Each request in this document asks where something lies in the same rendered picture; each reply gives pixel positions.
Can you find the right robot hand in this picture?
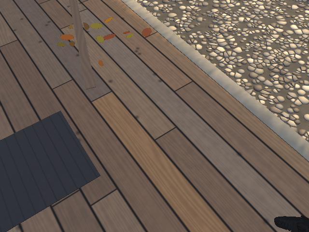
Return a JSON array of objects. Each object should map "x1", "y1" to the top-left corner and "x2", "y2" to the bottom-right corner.
[{"x1": 274, "y1": 216, "x2": 309, "y2": 232}]

